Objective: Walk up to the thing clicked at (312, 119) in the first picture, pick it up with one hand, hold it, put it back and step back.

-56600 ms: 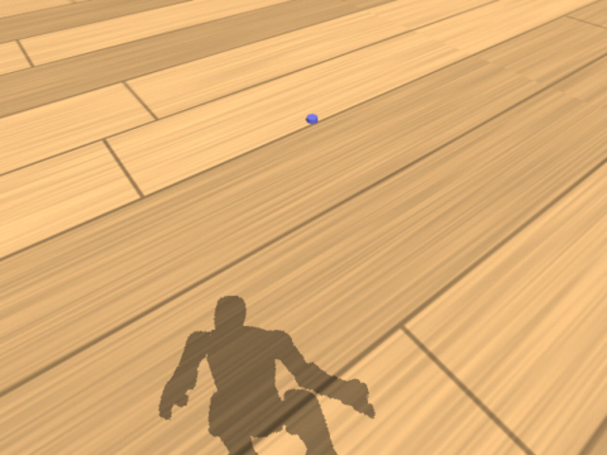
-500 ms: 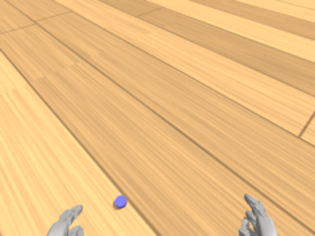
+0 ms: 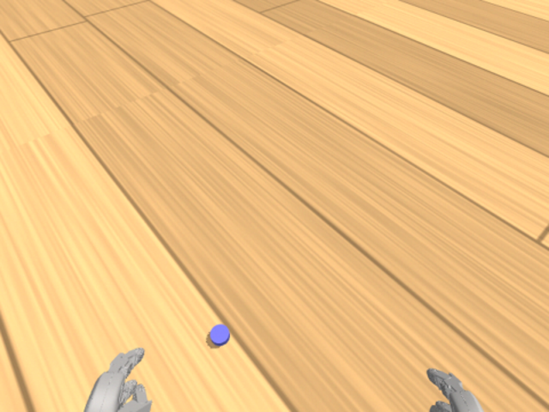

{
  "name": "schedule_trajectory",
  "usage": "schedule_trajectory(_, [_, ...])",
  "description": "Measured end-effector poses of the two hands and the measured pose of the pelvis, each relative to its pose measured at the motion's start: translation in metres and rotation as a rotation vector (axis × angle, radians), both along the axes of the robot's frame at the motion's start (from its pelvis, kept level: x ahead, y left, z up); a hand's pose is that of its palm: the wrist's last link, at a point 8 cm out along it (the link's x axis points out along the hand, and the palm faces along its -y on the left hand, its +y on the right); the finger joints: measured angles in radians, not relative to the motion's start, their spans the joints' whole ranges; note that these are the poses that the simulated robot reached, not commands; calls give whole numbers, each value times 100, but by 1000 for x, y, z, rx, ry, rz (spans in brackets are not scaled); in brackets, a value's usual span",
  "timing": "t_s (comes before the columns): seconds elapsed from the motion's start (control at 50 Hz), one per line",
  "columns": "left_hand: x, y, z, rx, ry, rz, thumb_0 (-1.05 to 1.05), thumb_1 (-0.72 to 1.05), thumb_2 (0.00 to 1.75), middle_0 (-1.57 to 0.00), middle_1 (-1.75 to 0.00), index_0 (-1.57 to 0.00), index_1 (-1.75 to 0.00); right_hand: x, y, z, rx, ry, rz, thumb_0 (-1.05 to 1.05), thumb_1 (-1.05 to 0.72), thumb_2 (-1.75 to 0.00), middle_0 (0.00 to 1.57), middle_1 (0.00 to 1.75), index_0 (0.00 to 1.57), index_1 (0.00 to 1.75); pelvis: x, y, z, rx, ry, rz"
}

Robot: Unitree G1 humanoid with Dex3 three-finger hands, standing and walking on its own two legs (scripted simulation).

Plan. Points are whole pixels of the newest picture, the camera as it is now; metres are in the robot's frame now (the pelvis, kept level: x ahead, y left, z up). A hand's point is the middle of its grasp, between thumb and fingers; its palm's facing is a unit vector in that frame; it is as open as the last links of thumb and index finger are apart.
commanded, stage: stand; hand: left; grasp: from above
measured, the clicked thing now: (220, 335) +0.49 +0.21 -0.72
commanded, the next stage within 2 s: none
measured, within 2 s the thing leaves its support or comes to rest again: neither
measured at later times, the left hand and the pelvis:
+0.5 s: hand out of the picture +0.04 +0.25 -0.12, palm faces +0.04 -0.95 -0.32, open 7.4 cm; pelvis -0.01 +0.01 +0.04, yaw +0 degrees
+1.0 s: hand out of the picture +0.04 +0.24 -0.11, palm faces +0.01 -0.94 -0.34, open 7.3 cm; pelvis -0.01 +0.00 +0.05, yaw +0 degrees
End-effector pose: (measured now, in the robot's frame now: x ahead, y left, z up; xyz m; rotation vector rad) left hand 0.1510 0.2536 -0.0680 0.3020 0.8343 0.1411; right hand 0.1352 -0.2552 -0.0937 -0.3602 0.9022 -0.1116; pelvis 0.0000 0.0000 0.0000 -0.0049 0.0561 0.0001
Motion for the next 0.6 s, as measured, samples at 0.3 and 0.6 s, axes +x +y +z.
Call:
schedule_trajectory(0.3, [-90, 37, -19, 9, 317, 146, 1, 91, 90, -20, -30, -20, -30, -58, -6, 8, 21, 229, -134, 1, -90, -90, 20, 30, 20, 30, 1, 11, 33, 0, -101, -2])
schedule_trajectory(0.6, [-129, 37, -15, -3, 427, 173, 0, 91, 90, -20, -30, -20, -31, -85, -2, 10, 48, 307, -175, 1, -90, -90, 21, 30, 20, 30, -8, 14, 46, 2, -142, 2])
